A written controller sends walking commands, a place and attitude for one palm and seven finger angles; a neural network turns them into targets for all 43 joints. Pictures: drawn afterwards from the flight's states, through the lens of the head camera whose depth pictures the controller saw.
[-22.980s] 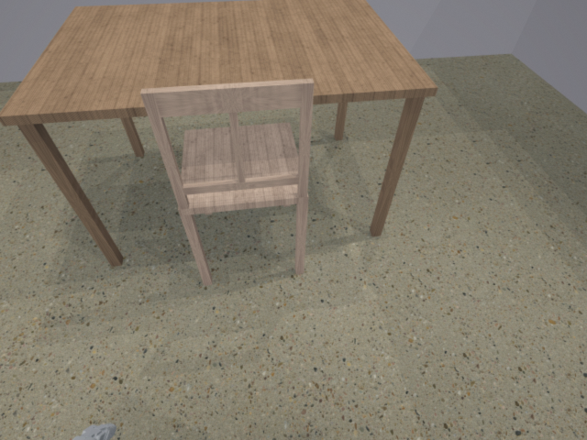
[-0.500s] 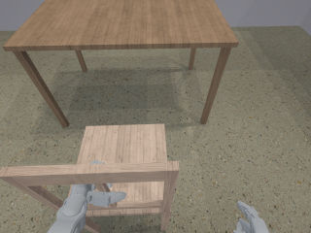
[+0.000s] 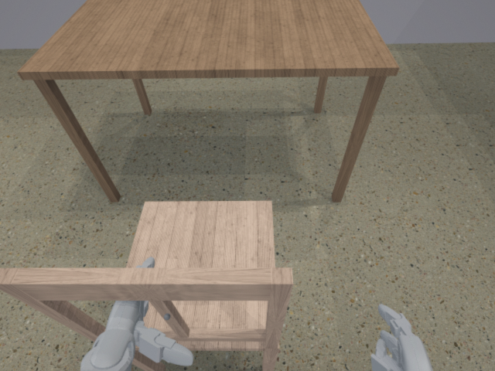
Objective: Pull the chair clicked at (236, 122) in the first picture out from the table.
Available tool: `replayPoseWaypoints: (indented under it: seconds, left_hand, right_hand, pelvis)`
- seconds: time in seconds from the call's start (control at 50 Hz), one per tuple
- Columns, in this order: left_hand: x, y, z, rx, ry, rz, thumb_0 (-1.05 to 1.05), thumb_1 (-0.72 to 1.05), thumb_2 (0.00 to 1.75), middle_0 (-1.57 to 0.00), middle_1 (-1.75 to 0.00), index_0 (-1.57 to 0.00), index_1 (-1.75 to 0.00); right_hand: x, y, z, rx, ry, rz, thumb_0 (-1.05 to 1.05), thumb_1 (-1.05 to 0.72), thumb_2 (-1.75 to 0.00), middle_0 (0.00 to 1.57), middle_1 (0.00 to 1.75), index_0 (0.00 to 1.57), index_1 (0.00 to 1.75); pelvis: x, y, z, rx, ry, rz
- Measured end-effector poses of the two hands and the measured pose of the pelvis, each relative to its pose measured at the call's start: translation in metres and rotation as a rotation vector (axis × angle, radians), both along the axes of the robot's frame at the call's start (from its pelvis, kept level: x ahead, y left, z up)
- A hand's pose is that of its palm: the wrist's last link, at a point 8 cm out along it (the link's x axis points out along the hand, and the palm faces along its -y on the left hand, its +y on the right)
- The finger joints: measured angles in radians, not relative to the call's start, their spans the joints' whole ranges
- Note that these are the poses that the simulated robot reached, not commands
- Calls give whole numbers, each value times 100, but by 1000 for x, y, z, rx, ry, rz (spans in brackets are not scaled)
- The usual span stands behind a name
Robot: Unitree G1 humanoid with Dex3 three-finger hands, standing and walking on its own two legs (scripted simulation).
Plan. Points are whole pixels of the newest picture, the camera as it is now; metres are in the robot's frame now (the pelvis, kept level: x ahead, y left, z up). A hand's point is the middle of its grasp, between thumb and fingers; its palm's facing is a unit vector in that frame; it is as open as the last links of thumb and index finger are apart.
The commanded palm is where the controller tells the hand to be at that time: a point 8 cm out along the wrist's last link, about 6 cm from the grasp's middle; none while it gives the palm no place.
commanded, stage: draw the fingers out of the gap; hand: left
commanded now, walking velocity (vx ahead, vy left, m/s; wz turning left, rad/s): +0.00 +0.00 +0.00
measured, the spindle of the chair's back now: (172, 316) +0.24 +0.15 -0.08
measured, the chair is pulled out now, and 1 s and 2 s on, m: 0.60 0.60 0.59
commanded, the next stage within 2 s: draw the hand back to the body in 0.78 s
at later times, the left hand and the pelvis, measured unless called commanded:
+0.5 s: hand (158, 370) +0.14 +0.14 -0.02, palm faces +0.00 -0.98 -0.18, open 17.5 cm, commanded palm +0.12 +0.19 +0.00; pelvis -0.01 +0.00 -0.01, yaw +1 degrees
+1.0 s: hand out of the picture +0.10 +0.14 +0.00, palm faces +0.09 -0.99 -0.07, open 17.4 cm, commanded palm +0.06 +0.20 +0.02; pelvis -0.02 +0.00 -0.02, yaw +0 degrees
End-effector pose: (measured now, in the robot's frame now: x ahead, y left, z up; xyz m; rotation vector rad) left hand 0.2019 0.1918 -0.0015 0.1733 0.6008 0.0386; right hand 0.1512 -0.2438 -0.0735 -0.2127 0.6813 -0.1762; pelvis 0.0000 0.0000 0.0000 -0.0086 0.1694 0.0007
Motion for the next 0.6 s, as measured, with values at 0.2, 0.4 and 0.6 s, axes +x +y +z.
replayPoseWaypoints:
  seconds: [0.2, 0.4, 0.6]
  left_hand:
    - [-25, 1, 3, 5, 9, 7, -1, -53, 20, -1, -1, -1, -1]
    - [-61, -4, 3, -1, 18, 19, -1, -53, 20, -1, 0, -1, 0]
    - [-86, -3, 4, 0, 21, 22, -1, -53, 20, -1, 0, -1, 0]
  right_hand:
    - [-2, -1, 0, -1, -19, -20, 2, -90, -90, 20, 30, 20, 30]
    - [2, 6, 1, 2, -61, -6, 2, -90, -90, 20, 30, 20, 30]
    - [5, 12, 2, 14, -109, 2, 2, -90, -90, 20, 30, 20, 30]
  pelvis:
    - [0, 0, -3, -2, 1, 1]
    - [-5, 0, -8, -4, 0, 9]
    - [-12, 0, -13, -8, -3, 11]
